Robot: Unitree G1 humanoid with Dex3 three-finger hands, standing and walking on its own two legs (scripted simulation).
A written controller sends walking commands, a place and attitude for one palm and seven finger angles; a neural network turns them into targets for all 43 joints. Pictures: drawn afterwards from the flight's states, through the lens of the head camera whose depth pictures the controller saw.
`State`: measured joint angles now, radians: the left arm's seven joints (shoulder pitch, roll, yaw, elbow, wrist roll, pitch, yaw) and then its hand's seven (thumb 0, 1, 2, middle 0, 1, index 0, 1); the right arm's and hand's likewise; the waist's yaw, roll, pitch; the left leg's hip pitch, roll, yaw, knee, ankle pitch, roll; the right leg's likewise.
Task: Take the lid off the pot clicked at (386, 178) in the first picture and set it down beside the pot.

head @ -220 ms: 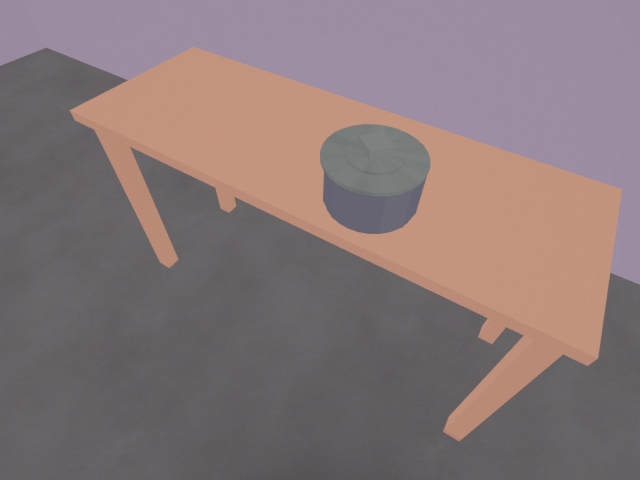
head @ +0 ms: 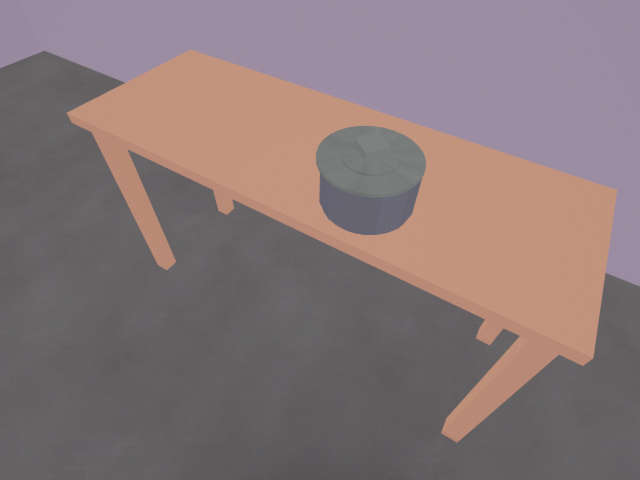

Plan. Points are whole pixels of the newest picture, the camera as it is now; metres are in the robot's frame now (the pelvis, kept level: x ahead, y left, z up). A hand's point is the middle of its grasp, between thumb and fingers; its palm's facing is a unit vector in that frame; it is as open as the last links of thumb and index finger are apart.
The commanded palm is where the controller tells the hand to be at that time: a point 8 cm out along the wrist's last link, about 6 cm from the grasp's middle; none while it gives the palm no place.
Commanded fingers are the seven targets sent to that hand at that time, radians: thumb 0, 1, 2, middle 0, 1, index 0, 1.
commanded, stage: look at it before walking up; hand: left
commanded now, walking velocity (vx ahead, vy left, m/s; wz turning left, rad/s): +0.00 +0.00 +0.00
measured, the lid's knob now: (372, 146) +0.66 -0.06 +0.04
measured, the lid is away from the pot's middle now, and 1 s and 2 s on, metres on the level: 0.00 0.00 0.00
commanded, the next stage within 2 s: turn to face it in 0.42 s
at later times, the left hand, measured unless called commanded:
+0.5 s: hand out of the picture +0.02 +0.17 -0.17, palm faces +0.02 -0.98 -0.19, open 7.3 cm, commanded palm none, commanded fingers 0.00 0.90 0.90 -0.20 -0.30 -0.20 -0.30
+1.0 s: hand out of the picture +0.07 +0.16 -0.16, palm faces -0.10 -0.96 -0.27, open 7.3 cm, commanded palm none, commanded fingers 0.00 0.90 0.90 -0.20 -0.30 -0.20 -0.30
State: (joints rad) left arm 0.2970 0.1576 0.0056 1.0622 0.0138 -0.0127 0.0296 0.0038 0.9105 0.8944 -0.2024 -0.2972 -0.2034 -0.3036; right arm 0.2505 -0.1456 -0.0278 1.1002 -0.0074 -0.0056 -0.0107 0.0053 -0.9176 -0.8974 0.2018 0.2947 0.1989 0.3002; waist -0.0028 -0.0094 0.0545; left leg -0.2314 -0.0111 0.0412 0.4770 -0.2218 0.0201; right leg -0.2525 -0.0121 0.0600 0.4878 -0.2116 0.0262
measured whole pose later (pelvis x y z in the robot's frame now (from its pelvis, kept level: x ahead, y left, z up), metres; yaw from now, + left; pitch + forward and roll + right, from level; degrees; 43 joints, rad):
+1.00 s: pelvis +0.01 -0.04 +0.00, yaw -13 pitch +1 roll +2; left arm 0.30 0.18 0.07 0.93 0.01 0.02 0.01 0.00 0.91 0.89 -0.20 -0.30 -0.20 -0.30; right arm 0.10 -0.21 -0.07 0.94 -0.01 0.03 -0.02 0.01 -0.91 -0.90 0.20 0.29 0.20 0.30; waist 0.05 0.00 0.11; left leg -0.47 0.03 0.01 1.06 -0.46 -0.04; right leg -0.32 0.07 0.09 0.56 -0.26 -0.07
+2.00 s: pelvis +0.07 +0.02 +0.00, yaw -28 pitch +0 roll +1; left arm 0.31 0.19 0.06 1.01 0.02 -0.03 0.03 0.00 0.93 0.89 -0.21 -0.30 -0.21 -0.30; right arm 0.37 -0.19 -0.06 1.04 -0.01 0.01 0.01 0.01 -0.91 -0.90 0.20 0.29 0.20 0.30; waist -0.02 -0.02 0.02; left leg -0.45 0.05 0.06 0.82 -0.38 -0.02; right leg -0.03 -0.06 -0.01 0.38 -0.34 0.03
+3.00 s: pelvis +0.16 +0.01 +0.00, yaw -28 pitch -1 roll +1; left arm 0.31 0.13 0.01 1.15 0.01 -0.03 0.04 0.00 0.91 0.89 -0.20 -0.30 -0.20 -0.30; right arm 0.28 -0.13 0.00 1.18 -0.01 0.00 -0.03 0.01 -0.92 -0.90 0.20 0.29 0.20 0.30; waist -0.01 -0.01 0.01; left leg -0.20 0.03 0.07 0.42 -0.20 -0.01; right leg -0.05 0.01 -0.03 0.38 -0.32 -0.02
